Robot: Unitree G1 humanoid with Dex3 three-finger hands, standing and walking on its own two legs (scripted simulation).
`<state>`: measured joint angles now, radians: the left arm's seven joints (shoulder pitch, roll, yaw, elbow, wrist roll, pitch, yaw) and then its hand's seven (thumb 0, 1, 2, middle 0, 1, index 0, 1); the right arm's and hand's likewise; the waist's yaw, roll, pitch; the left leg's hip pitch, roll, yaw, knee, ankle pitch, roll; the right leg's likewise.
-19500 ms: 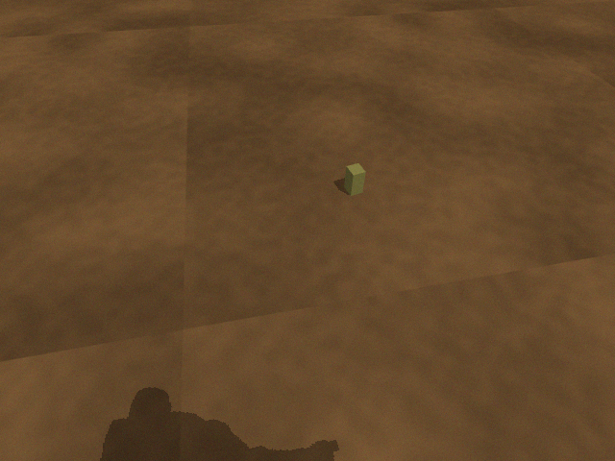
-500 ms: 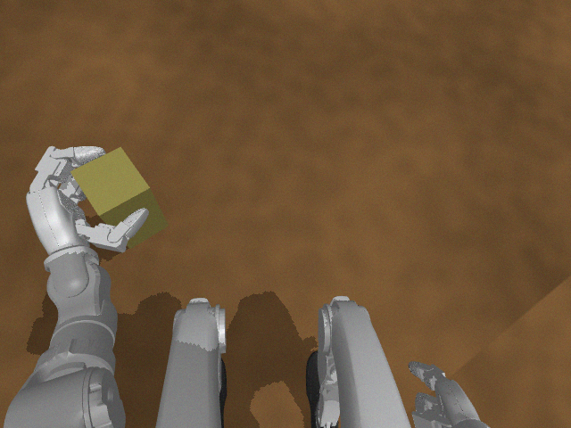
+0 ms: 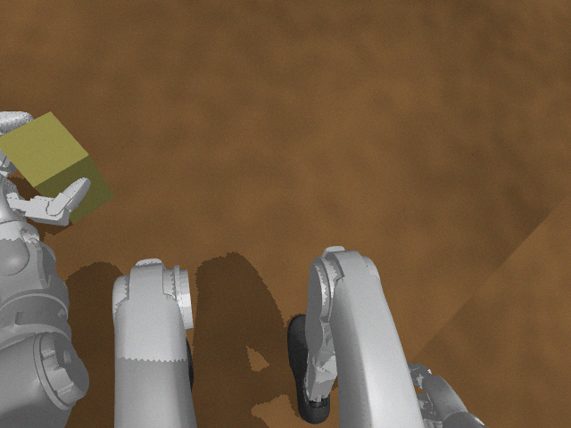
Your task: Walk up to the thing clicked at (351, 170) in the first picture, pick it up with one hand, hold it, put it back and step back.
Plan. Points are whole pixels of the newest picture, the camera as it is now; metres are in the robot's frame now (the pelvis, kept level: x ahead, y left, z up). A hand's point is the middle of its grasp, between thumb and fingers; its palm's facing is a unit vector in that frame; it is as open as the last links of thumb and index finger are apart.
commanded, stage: crouch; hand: left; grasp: from the side
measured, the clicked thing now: (63, 173) +0.45 +0.27 -0.09
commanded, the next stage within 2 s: lower in 0.36 s
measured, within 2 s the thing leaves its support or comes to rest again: neither
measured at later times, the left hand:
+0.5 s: hand (53, 183) +0.45 +0.30 -0.13, palm faces +0.43 -0.90 -0.02, open 11.2 cm
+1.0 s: hand (69, 197) +0.45 +0.30 -0.21, palm faces +0.42 -0.91 -0.03, open 11.1 cm
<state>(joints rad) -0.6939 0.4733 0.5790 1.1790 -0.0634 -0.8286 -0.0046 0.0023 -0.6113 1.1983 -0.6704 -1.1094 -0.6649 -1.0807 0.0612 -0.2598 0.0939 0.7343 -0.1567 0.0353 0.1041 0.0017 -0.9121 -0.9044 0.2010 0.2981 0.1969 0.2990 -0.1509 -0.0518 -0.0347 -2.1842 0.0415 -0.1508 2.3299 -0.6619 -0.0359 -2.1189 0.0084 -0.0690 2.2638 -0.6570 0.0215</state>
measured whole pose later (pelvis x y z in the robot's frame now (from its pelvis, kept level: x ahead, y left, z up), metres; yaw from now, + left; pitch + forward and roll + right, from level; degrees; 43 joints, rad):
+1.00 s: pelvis +0.00 +0.02 -0.07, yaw -7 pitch +18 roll -13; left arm -0.65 0.74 0.65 1.30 -0.07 -0.96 -0.02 0.00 -0.59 1.18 -0.66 -1.10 -0.66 -1.07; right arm -0.10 -0.34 0.35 0.63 -0.29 0.06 0.13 0.00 -0.90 -0.90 0.20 0.30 0.20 0.30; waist -0.22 -0.20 0.22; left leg -2.26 0.02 -0.31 2.62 -0.70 -0.04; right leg -2.13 0.05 -0.17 2.43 -0.65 0.06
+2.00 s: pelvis -0.01 +0.03 -0.08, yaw -10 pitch +10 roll -18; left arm -0.65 0.90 0.65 1.48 -0.07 -1.09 0.07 0.00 -0.57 1.15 -0.67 -1.08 -0.66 -1.05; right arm -0.19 -0.38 0.52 0.54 -0.37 0.05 0.14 0.00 -0.88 -0.89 0.21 0.30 0.20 0.30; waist -0.24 -0.30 0.33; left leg -2.21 0.03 -0.40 2.68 -0.71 -0.01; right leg -2.06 0.10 -0.24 2.41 -0.61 0.08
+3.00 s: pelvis -0.01 +0.03 -0.07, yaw -10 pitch +11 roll -18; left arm -0.65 0.92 0.72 1.30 -0.05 -1.03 0.06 -0.01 -0.49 0.17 -0.16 -0.19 -0.18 -0.17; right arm -0.15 -0.36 0.49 0.53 -0.36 0.07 0.14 0.00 -0.88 -0.89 0.21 0.30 0.20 0.30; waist -0.20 -0.29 0.31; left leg -2.19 0.03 -0.41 2.66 -0.71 -0.02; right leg -2.03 0.09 -0.25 2.39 -0.61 0.07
